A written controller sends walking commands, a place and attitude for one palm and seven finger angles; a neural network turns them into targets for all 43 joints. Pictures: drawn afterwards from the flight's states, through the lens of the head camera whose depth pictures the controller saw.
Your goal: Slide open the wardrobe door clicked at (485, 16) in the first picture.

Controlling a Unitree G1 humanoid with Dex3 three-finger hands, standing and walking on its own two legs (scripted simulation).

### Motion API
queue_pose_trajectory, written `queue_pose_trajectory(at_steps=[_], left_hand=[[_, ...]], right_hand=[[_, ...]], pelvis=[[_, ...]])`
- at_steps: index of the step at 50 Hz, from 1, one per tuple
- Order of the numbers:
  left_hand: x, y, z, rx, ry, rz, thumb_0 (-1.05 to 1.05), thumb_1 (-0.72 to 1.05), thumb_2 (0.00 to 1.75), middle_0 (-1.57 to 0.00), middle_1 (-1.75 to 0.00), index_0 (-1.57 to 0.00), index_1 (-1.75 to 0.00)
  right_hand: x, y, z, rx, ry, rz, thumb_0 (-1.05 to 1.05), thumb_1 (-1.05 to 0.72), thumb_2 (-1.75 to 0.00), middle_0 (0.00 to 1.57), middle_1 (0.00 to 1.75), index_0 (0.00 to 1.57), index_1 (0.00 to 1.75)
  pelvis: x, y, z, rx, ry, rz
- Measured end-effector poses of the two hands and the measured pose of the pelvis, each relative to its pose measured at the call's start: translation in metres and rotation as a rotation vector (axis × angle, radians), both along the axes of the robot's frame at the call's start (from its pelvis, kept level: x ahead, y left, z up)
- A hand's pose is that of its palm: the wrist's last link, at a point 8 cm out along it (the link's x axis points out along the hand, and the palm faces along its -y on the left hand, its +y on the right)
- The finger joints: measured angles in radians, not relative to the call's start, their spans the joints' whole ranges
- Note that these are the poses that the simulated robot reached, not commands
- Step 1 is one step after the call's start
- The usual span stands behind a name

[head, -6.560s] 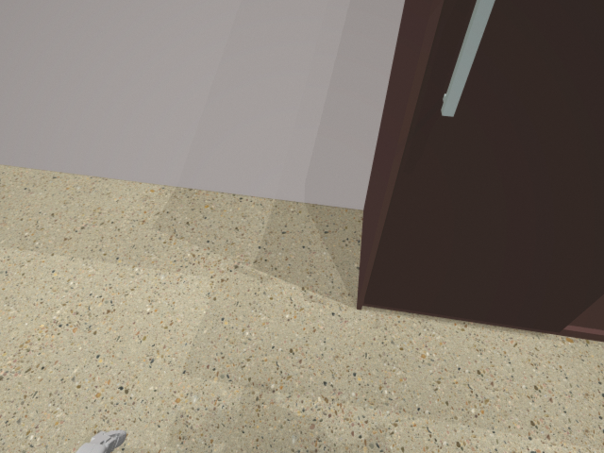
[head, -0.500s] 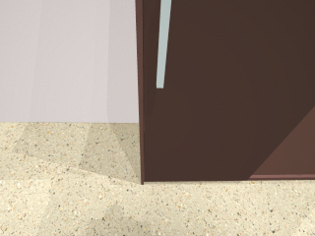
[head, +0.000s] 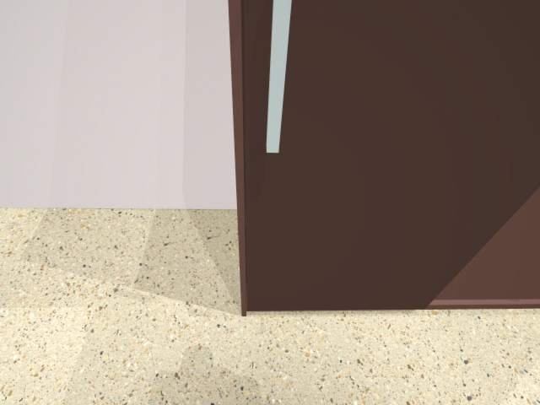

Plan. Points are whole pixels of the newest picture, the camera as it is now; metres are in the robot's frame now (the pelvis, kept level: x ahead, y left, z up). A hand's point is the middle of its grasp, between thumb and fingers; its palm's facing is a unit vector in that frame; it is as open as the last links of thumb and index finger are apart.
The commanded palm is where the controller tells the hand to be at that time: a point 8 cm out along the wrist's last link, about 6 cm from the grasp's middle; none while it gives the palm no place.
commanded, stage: shuffle to correct the standing spot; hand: left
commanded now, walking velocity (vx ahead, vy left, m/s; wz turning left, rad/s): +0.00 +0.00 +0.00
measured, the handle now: (277, 55) +0.54 +0.04 +0.26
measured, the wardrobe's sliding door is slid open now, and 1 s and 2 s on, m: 0.00 0.00 0.00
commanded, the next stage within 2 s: come to a stop and stand still in 0.84 s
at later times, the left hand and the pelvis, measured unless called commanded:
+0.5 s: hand out of the picture -0.02 +0.11 -0.18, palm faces +0.14 -0.98 -0.16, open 7.3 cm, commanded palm none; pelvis +0.04 -0.04 -0.01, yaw +4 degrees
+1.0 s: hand out of the picture +0.11 +0.06 -0.18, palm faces +0.16 -0.96 -0.21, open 7.3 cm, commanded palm none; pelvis +0.12 -0.12 -0.01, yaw +6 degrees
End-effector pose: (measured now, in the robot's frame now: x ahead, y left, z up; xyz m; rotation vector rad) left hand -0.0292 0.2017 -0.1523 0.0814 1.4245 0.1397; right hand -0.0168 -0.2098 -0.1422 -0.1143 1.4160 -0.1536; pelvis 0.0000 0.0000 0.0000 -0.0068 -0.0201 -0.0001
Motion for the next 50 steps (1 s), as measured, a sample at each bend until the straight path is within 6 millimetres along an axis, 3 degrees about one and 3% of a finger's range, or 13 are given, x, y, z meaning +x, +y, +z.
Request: queue_pose_trajectory(at_steps=[11,19,25,31,34,38,40,43,50], left_hand=[[0.004,-0.004,-0.002,-0.006,0.008,0.004,0.0,0.91,0.9,-0.2,-0.3,-0.2,-0.3],[0.002,-0.017,0.001,0.016,0.033,0.045,0.0,0.91,0.9,-0.2,-0.3,-0.2,-0.3],[-0.003,-0.038,0.0,0.016,0.071,0.106,0.0,0.91,0.9,-0.2,-0.3,-0.2,-0.3],[-0.004,-0.063,-0.016,-0.05,0.142,0.146,0.0,0.91,0.9,-0.2,-0.3,-0.2,-0.3],[0.013,-0.073,-0.015,-0.071,0.165,0.105,0.0,0.91,0.9,-0.2,-0.3,-0.2,-0.3],[0.059,-0.077,-0.009,-0.049,0.092,0.086,0.0,0.91,0.9,-0.2,-0.3,-0.2,-0.3],[0.083,-0.079,-0.005,-0.016,0.038,0.077,0.01,0.92,0.9,-0.2,-0.3,-0.2,-0.3],[0.103,-0.078,-0.008,0.048,-0.016,0.08,0.02,0.93,0.9,-0.2,-0.3,-0.2,-0.3],[0.129,-0.094,-0.001,0.072,-0.048,0.111,0.01,0.92,0.9,-0.2,-0.3,-0.2,-0.3]], right_hand=[[0.006,-0.002,0.0,0.001,0.0,-0.003,0.02,-0.92,-0.9,0.2,0.29,0.19,0.3],[0.019,-0.015,-0.006,0.021,0.03,0.013,0.01,-0.91,-0.9,0.2,0.29,0.2,0.3],[0.046,-0.037,-0.008,0.006,0.042,0.053,0.01,-0.91,-0.9,0.2,0.29,0.2,0.3],[0.093,-0.054,-0.006,-0.056,0.0,0.098,0.02,-0.92,-0.9,0.2,0.29,0.19,0.3],[0.109,-0.064,-0.003,-0.076,-0.047,0.079,0.02,-0.92,-0.9,0.2,0.29,0.19,0.3],[0.114,-0.081,-0.003,-0.067,-0.031,0.072,0.01,-0.91,-0.9,0.2,0.29,0.2,0.3],[0.117,-0.093,-0.008,-0.055,-0.004,0.077,0.01,-0.91,-0.9,0.2,0.29,0.2,0.3],[0.127,-0.116,-0.023,-0.043,0.024,0.077,0.01,-0.91,-0.9,0.2,0.29,0.2,0.3],[0.188,-0.143,-0.006,-0.07,-0.038,0.122,0.01,-0.91,-0.9,0.2,0.29,0.19,0.3]], pelvis=[[0.008,-0.004,-0.001,0.005,0.003,0.01],[0.022,-0.023,-0.003,0.014,0.028,0.045],[0.042,-0.04,-0.007,-0.003,0.041,0.071],[0.069,-0.046,-0.015,0.001,0.037,0.09],[0.077,-0.054,-0.013,0.009,0.036,0.068],[0.084,-0.071,-0.008,0.006,0.039,0.07],[0.089,-0.081,-0.01,0.002,0.041,0.074],[0.1,-0.1,-0.02,0.007,0.043,0.081],[0.122,-0.122,-0.009,-0.003,0.051,0.107]])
